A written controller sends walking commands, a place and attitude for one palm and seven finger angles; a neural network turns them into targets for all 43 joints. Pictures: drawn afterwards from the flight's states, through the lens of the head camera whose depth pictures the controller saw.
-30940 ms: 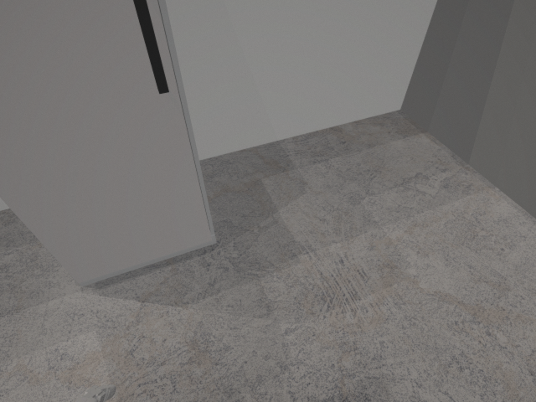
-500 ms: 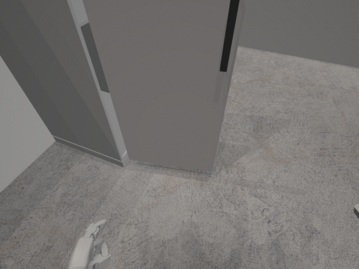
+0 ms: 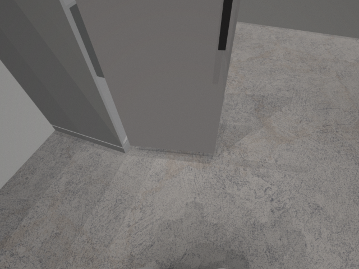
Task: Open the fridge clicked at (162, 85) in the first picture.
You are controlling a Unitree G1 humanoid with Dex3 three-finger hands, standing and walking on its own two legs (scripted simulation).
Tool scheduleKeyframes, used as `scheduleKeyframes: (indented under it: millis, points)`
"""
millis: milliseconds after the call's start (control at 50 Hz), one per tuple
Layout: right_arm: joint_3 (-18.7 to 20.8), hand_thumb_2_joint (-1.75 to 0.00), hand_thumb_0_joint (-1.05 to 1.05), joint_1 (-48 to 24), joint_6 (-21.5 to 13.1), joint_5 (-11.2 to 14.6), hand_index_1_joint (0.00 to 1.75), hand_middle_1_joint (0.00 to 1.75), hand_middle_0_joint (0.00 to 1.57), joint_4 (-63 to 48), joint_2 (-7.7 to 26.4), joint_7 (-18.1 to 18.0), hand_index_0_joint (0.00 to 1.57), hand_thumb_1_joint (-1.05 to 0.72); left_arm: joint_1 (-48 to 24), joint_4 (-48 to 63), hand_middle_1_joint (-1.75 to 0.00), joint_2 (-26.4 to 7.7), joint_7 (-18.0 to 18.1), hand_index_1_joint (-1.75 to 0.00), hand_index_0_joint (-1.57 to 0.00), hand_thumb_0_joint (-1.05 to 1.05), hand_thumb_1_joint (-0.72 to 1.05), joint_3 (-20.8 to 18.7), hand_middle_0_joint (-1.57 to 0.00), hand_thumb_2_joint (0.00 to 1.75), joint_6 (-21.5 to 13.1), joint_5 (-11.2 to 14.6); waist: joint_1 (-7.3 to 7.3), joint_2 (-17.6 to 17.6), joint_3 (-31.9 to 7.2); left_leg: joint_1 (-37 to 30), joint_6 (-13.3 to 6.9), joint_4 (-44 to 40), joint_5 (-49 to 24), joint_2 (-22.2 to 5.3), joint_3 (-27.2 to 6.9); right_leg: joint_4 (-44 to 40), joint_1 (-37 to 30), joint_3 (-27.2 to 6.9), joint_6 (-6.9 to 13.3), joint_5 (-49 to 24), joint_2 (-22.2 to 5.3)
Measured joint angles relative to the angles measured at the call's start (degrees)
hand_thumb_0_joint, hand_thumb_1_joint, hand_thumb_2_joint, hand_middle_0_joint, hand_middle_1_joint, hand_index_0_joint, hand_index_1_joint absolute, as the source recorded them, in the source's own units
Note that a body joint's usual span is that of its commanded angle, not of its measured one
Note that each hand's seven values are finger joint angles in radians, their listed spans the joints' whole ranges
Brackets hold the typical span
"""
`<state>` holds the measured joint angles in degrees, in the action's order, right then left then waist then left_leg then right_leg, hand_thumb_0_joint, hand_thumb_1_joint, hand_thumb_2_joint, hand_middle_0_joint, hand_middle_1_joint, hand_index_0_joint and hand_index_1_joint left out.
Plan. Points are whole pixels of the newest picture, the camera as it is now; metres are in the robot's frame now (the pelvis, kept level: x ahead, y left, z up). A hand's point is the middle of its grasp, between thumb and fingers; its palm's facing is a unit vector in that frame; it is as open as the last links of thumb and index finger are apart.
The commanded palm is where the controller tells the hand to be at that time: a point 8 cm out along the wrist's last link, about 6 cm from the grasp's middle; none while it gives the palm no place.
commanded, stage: let the arm hang, fingers relaxed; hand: right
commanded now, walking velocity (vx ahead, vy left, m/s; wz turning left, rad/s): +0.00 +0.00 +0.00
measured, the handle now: out of the picture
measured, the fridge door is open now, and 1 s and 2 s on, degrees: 77 77 77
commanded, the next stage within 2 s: look to check the result in 0.62 s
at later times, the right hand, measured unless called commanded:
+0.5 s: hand out of the picture +0.15 -0.25 -0.13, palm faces -0.03 +0.94 -0.35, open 7.4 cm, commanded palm none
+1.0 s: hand out of the picture +0.14 -0.23 -0.14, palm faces -0.06 +0.94 -0.33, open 7.4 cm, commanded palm none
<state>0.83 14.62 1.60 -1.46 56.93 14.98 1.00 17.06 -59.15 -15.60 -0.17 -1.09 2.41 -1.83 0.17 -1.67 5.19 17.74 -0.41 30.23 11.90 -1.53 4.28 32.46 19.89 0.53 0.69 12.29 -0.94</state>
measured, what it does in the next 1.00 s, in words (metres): shifts its weight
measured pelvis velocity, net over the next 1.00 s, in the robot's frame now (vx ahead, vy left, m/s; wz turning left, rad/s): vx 0.06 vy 0.01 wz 0.02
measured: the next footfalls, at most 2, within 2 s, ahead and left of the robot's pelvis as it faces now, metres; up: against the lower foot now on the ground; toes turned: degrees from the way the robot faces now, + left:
none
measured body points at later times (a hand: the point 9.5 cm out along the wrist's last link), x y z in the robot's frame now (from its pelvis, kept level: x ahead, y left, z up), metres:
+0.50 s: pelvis +0.04 +0.00 +0.01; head +0.04 +0.01 +0.46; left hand +0.14 +0.29 -0.12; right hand +0.15 -0.29 -0.10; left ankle +0.04 +0.13 -0.73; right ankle +0.05 -0.11 -0.73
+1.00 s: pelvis +0.06 +0.01 +0.02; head +0.09 +0.02 +0.47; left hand +0.13 +0.31 -0.12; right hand +0.14 -0.28 -0.12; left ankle +0.04 +0.13 -0.73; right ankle +0.05 -0.11 -0.73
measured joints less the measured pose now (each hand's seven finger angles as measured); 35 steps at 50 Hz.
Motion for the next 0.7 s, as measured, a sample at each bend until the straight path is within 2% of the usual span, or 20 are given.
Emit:
scheduleKeyframes:
  millis: [140,260,500,700]
  points:
    - [1.41,-0.89,0.01,-1.55,-0.39,0.00,0.30,0.30,0.21,4.78,3.88,-0.45,0.21,-0.91,-2.72,-1.43,-0.30,-0.88,0.23,-0.30,-0.20,0.01,0.91,-0.81,-0.20,0.90,-0.66,0.17,-0.15,2.43,-1.49,-2.33,0.10,-2.55,-0.06,0.12,-0.25,-2.44,-2.35,0.27,0.05,-0.40,0.01]
    - [1.43,-0.89,0.01,-5.37,-1.40,0.12,0.30,0.30,0.20,5.79,5.52,-0.56,0.20,-0.91,-6.45,-2.15,-0.30,-1.83,-0.04,-0.30,-0.20,0.01,0.91,-0.49,-0.20,0.90,-1.50,0.22,-0.44,3.50,-2.84,-4.18,0.77,-4.48,-0.55,-0.36,-0.70,-5.15,-4.68,0.71,0.17,-0.94,0.56]
    - [-0.56,-0.89,0.01,-11.16,-2.99,0.36,0.30,0.30,0.20,5.46,4.04,-0.53,0.20,-0.90,-12.99,-3.35,-0.30,-3.33,-0.45,-0.30,-0.20,0.00,0.91,0.70,-0.20,0.90,-2.47,0.68,-0.19,3.00,-3.54,-8.20,1.17,-8.30,-0.89,-0.66,-1.20,-10.89,-9.78,1.29,-0.05,-2.13,1.01]
    - [-0.92,-0.89,0.01,-10.74,-2.95,0.30,0.30,0.30,0.21,5.88,3.12,-0.46,0.21,-0.90,-13.15,-4.03,-0.30,-4.03,-0.21,-0.30,-0.20,0.00,0.91,1.00,-0.20,0.90,-2.41,0.66,0.16,2.10,-2.56,-9.72,0.71,-10.28,-0.87,-0.03,-1.14,-12.95,-11.41,1.25,-0.64,-2.13,0.47]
